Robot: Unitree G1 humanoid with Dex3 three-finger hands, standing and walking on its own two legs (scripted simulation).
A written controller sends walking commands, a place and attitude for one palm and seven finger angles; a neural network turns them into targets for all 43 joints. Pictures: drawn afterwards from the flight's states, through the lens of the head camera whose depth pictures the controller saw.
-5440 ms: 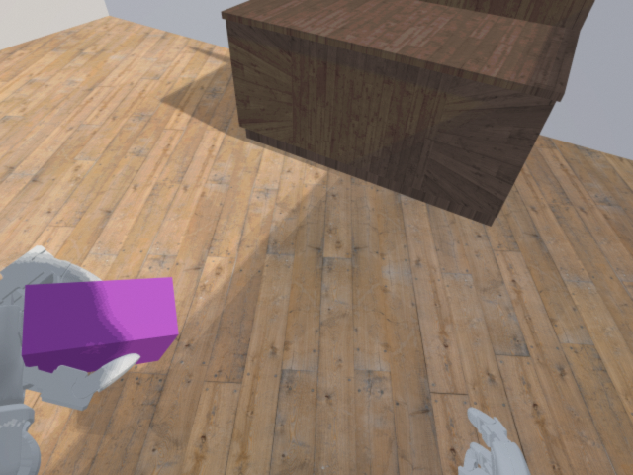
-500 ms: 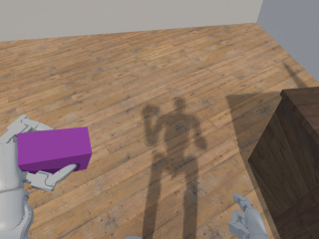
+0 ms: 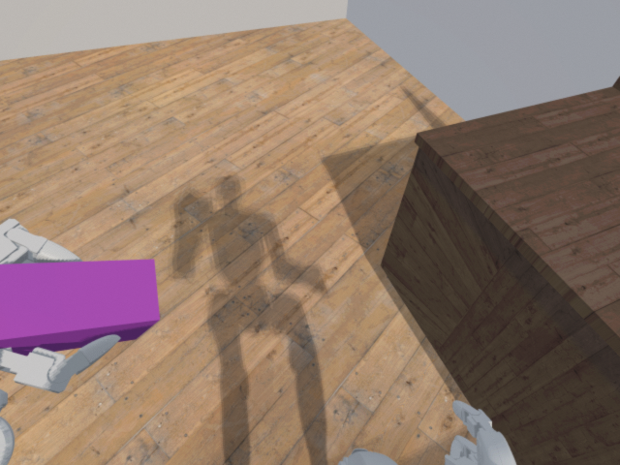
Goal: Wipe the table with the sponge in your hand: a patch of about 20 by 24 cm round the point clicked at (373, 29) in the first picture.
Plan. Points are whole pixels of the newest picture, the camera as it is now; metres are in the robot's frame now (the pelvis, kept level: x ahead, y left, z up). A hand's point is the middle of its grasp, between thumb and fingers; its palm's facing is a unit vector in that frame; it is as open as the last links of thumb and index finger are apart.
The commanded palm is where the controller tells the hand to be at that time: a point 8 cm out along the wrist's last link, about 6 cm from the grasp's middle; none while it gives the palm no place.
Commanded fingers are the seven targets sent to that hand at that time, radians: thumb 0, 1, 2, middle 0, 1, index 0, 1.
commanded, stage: turn to face it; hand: left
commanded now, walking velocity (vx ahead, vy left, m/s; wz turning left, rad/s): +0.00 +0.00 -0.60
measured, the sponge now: (100, 306) +0.22 +0.23 +0.15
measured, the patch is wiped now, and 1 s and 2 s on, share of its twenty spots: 0.00 0.00 0.00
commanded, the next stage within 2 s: none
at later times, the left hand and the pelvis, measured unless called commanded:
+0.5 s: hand (266, 320) +0.21 +0.07 +0.18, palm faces +0.05 -0.81 -0.59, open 10.0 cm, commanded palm +0.17 +0.13 +0.18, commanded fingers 0.00 0.10 1.30 -1.20 -1.60 -1.20 -1.60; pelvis -0.07 -0.08 +0.01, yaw -18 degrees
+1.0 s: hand (312, 381) +0.16 +0.03 +0.18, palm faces -0.07 -0.89 -0.45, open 10.0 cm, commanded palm +0.14 +0.07 +0.18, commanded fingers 0.00 0.10 1.30 -1.20 -1.60 -1.20 -1.60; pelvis -0.15 -0.06 +0.00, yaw -36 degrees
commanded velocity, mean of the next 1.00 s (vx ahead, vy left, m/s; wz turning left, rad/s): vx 0.00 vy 0.00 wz -0.60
